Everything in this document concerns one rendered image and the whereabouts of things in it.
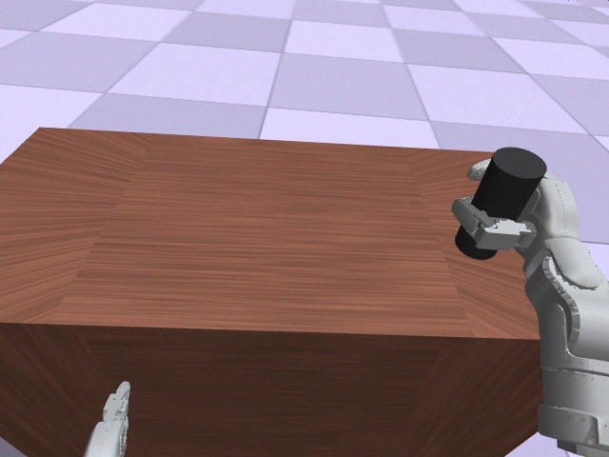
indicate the left robot hand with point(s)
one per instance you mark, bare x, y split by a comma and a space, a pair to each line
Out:
109, 437

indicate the can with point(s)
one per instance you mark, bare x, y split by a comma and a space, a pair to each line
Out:
509, 181

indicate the right robot hand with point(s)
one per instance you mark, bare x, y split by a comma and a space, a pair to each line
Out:
551, 212

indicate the right robot arm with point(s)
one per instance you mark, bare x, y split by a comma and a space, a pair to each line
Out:
571, 297

